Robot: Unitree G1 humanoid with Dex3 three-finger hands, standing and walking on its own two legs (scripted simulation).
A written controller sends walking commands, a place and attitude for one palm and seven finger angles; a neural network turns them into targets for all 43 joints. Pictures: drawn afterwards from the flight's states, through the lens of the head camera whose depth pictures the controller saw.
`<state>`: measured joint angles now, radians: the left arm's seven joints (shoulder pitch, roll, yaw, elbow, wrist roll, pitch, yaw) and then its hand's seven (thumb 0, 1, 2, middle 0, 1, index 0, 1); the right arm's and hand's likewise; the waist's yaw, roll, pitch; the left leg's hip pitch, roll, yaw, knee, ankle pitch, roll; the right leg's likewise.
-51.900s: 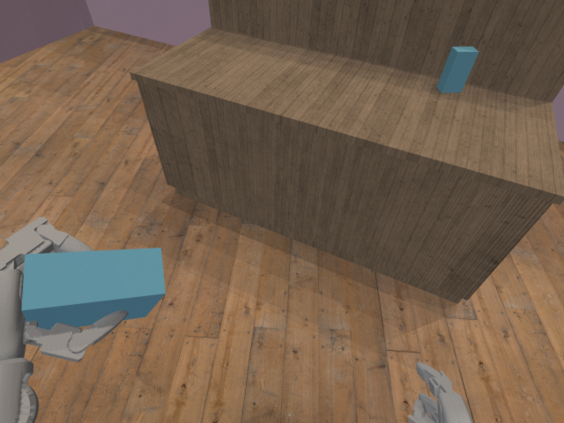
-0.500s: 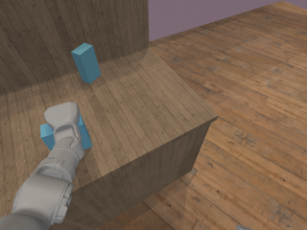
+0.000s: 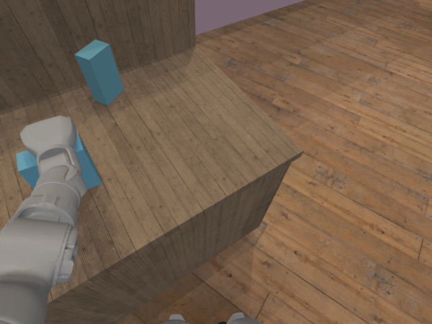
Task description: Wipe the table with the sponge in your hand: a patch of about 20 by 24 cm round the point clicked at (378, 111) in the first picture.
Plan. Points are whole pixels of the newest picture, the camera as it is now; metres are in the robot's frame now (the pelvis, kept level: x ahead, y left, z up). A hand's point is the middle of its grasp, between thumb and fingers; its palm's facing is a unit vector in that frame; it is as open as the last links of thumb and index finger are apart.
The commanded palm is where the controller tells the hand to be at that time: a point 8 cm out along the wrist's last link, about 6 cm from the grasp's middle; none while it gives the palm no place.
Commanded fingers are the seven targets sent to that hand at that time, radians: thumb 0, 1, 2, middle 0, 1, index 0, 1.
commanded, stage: wipe forward along the middle lane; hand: left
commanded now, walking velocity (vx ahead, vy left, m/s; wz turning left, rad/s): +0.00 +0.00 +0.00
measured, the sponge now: (66, 175) +0.43 +0.31 -0.03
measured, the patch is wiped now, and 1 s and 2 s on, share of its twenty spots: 1.00 1.00 1.00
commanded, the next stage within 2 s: slide back across to the first lane in 0.36 s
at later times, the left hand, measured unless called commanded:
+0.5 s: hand (49, 140) +0.49 +0.34 +0.02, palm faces -0.11 -0.02 -0.99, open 9.4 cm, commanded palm +0.47 +0.31 +0.04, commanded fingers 0.00 0.10 1.30 -1.20 -1.60 -1.20 -1.60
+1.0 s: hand (32, 143) +0.48 +0.36 +0.02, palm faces -0.08 -0.04 -1.00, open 9.4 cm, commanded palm +0.44 +0.36 +0.05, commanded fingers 0.00 0.10 1.30 -1.20 -1.60 -1.20 -1.60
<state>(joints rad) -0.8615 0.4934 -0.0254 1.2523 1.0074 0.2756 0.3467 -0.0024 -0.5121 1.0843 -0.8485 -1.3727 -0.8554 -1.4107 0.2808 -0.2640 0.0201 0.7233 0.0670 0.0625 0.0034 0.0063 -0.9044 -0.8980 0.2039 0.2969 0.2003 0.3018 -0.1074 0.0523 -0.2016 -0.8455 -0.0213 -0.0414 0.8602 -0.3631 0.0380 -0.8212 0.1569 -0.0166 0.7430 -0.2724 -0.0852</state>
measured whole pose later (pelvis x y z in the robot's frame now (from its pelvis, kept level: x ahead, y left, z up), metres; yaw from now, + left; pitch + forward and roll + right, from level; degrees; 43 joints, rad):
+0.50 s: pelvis +0.00 +0.04 -0.01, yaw +0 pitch +23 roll -5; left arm -1.05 0.51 -0.06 1.38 1.05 0.31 0.34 0.00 -0.52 1.09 -0.85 -1.38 -0.86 -1.41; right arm 0.30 -0.25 0.02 0.72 0.04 0.06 0.03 0.00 -0.90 -0.90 0.21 0.30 0.20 0.30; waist -0.15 0.05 -0.20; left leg -0.93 -0.06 -0.04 0.91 -0.38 0.10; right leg -0.89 0.12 -0.02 0.77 -0.30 -0.03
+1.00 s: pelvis +0.03 +0.06 +0.01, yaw -1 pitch +20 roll -5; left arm -0.86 0.50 0.02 1.25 1.06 0.26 0.36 -0.01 -0.48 1.09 -0.80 -1.43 -0.81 -1.47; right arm 0.30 -0.25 0.01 0.70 0.04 0.11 0.05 0.00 -0.90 -0.90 0.21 0.30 0.20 0.30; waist -0.11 0.05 -0.21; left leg -0.79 -0.06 -0.02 0.83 -0.39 0.12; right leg -0.75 0.12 0.02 0.69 -0.30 -0.01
